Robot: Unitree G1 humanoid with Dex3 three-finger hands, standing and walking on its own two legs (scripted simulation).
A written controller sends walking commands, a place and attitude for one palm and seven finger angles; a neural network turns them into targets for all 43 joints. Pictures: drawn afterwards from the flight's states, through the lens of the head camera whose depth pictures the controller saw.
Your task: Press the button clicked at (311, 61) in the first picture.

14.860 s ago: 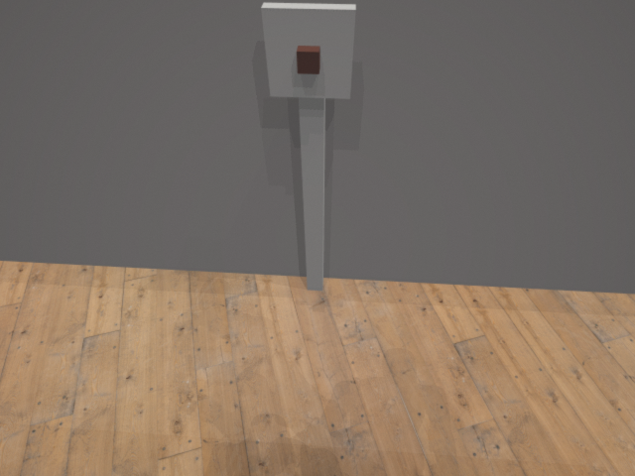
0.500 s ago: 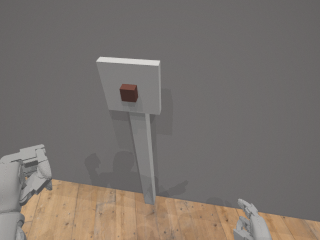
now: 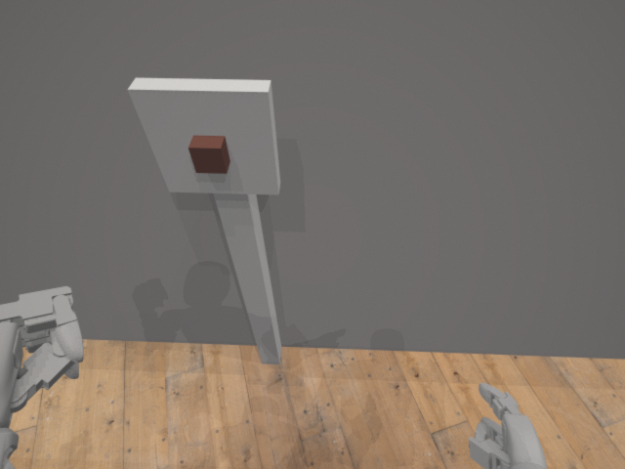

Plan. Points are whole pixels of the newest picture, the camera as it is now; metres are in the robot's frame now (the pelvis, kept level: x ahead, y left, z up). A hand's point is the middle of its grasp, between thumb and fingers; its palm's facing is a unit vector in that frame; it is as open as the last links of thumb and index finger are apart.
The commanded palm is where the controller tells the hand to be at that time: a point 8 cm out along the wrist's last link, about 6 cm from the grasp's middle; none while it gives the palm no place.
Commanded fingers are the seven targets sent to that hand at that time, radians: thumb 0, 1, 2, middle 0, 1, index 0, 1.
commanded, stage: step back with the hand held close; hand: left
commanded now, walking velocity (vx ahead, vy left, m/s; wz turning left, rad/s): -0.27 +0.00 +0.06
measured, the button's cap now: (210, 153) +0.50 +0.18 +0.13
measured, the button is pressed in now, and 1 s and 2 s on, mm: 0 0 0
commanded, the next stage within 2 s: stop stepping back and stand still in 0.66 s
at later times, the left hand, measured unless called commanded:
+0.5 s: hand out of the picture +0.06 +0.26 +0.17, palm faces +0.52 -0.74 -0.42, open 3.1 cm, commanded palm -0.02 +0.30 +0.17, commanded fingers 0.00 0.90 0.90 -1.30 -1.50 -1.30 -1.50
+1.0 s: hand out of the picture -0.09 +0.22 +0.18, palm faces +0.37 -0.83 -0.43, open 3.1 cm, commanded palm -0.15 +0.28 +0.17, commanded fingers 0.00 0.90 0.90 -1.30 -1.50 -1.30 -1.50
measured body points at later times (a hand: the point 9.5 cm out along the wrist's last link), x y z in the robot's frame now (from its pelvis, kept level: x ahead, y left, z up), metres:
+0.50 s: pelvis -0.11 +0.00 -0.03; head -0.11 +0.01 +0.42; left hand +0.02 +0.30 +0.19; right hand +0.08 -0.22 -0.10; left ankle +0.00 +0.10 -0.74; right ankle +0.01 -0.12 -0.74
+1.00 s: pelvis -0.27 -0.01 -0.02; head -0.27 +0.01 +0.43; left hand -0.12 +0.26 +0.21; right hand -0.09 -0.22 -0.09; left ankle -0.12 +0.11 -0.71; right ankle -0.36 -0.10 -0.74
